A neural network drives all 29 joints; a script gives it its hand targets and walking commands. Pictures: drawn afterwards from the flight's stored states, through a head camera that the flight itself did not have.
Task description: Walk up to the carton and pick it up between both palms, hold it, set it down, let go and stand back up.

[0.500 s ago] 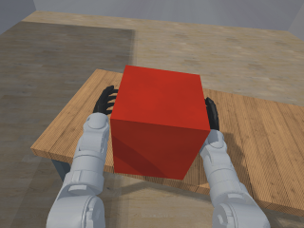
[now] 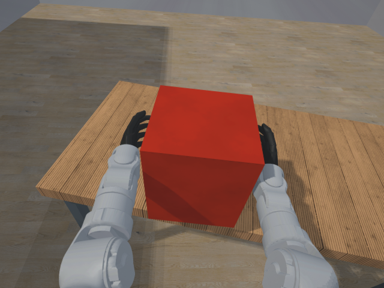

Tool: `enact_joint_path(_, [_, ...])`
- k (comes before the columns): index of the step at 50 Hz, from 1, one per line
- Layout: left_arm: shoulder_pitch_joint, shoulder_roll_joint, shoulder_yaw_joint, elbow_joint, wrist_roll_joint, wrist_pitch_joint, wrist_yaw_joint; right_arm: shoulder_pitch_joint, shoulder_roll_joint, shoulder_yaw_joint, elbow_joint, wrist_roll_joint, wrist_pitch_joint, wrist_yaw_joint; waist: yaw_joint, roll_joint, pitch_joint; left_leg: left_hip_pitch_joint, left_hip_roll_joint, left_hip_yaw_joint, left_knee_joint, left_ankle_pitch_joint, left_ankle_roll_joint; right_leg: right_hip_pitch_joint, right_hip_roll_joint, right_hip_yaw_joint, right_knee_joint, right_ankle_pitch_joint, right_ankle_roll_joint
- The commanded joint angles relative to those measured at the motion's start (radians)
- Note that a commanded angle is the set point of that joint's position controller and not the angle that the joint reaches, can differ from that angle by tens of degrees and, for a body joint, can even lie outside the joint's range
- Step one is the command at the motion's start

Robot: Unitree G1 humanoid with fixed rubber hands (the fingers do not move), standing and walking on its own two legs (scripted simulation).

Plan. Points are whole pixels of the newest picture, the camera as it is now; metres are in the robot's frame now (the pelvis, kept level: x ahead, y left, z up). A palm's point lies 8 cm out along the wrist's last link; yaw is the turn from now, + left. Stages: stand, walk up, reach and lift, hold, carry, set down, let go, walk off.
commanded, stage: set down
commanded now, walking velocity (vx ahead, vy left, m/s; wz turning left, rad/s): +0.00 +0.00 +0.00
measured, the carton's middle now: (198, 159) +0.40 -0.02 +0.06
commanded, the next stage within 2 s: none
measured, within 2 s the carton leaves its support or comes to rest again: rests again in 1.02 s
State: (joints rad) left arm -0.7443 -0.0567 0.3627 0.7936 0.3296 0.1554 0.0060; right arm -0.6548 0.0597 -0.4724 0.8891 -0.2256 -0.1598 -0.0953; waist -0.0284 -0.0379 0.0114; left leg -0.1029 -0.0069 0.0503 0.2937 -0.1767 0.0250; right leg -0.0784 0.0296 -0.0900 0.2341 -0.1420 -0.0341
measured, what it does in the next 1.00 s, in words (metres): stands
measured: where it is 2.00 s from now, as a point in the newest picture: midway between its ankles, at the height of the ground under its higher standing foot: outside the picture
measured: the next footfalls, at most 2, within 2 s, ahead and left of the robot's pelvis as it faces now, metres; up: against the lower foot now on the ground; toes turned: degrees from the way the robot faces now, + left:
none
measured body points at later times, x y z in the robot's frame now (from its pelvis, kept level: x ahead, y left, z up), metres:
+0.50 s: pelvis +0.01 +0.00 +0.00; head +0.03 +0.01 +0.45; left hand +0.43 +0.12 +0.07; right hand +0.40 -0.18 +0.07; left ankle -0.01 +0.10 -0.75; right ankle -0.01 -0.09 -0.75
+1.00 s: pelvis +0.01 -0.01 +0.00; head +0.06 +0.00 +0.44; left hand +0.43 +0.12 +0.04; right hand +0.40 -0.18 +0.04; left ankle -0.01 +0.10 -0.75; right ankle -0.01 -0.09 -0.75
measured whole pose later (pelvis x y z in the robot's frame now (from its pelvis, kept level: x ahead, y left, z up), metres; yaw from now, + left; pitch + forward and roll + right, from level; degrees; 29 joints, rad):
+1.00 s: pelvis +0.01 -0.01 +0.00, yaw +0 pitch +11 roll +0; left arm -0.79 -0.02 0.42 1.08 0.34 -0.13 0.02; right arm -0.66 0.11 -0.65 0.94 -0.43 -0.29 -0.07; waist -0.03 -0.01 -0.10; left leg -0.35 0.00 0.05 0.32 -0.17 0.02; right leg -0.33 0.03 -0.09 0.27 -0.14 -0.04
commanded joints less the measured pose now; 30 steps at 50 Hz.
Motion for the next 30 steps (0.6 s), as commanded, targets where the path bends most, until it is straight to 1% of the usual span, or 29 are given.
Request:
enact_joint_path(1, [-0.612, -0.474, -0.246, -0.121, -0.026, -0.088, -0.094, -0.725, 0.419, 0.296, -0.151, -0.05, -0.089, 0.149, 0.0, 0.029, -0.53, 0.092, 0.024, 0.02, 0.003, 0.316, -0.051, 0.269, -0.024, -0.018, 0.074, 0.472, 0.069])
enact_joint_path(3, [-0.597, -0.482, -0.242, -0.11, -0.024, -0.101, -0.087, -0.712, 0.428, 0.281, -0.14, -0.067, -0.098, 0.159, 0.007, 0.046, -0.549, 0.093, 0.034, 0.015, 0.009, 0.351, -0.056, 0.226, -0.025, -0.024, 0.073, 0.445, 0.063])
enact_joint_path(5, [-0.606, -0.479, -0.241, -0.103, -0.026, -0.113, -0.08, -0.712, 0.427, 0.264, -0.13, -0.081, -0.105, 0.166, 0.0, 0.052, -0.563, 0.113, 0.04, 0.012, 0.02, 0.37, -0.06, 0.19, -0.023, -0.026, 0.07, 0.428, 0.058])
enact_joint_path(8, [-0.617, -0.475, -0.23, -0.078, -0.023, -0.125, -0.076, -0.712, 0.428, 0.24, -0.115, -0.104, -0.107, 0.17, -0.004, 0.047, -0.561, 0.106, 0.043, 0.012, 0.02, 0.366, -0.06, 0.178, -0.023, -0.026, 0.067, 0.42, 0.055])
enact_joint_path(13, [-0.634, -0.473, -0.211, -0.045, -0.019, -0.155, -0.073, -0.717, 0.445, 0.223, -0.104, -0.134, -0.116, 0.174, -0.002, 0.038, -0.597, 0.068, 0.042, 0.012, 0.02, 0.365, -0.055, 0.197, -0.028, -0.021, 0.084, 0.468, 0.061])
enact_joint_path(15, [-0.642, -0.462, -0.198, -0.031, -0.019, -0.167, -0.076, -0.712, 0.452, 0.213, -0.097, -0.148, -0.116, 0.175, -0.007, 0.027, -0.599, 0.048, 0.042, 0.011, 0.017, 0.352, -0.05, 0.206, -0.032, -0.017, 0.09, 0.482, 0.065])
enact_joint_path(24, [-0.663, -0.446, -0.162, 0.03, -0.002, -0.221, -0.077, -0.699, 0.481, 0.183, -0.064, -0.192, -0.132, 0.178, -0.004, 0.033, -0.638, -0.018, 0.038, 0.012, 0.016, 0.337, -0.044, 0.227, -0.044, -0.005, 0.114, 0.539, 0.071])
enact_joint_path(27, [-0.656, -0.437, -0.14, 0.06, 0.009, -0.235, -0.081, -0.689, 0.492, 0.179, -0.052, -0.205, -0.134, 0.179, -0.003, 0.02, -0.635, -0.05, 0.036, 0.014, 0.007, 0.314, -0.037, 0.244, -0.05, 0.002, 0.121, 0.559, 0.076])
enact_joint_path(30, [-0.661, -0.434, -0.134, 0.068, 0.014, -0.253, -0.082, -0.686, 0.502, 0.178, -0.053, -0.217, -0.144, 0.178, 0.001, 0.021, -0.652, -0.071, 0.036, 0.015, 0.01, 0.32, -0.033, 0.253, -0.053, 0.006, 0.134, 0.593, 0.078])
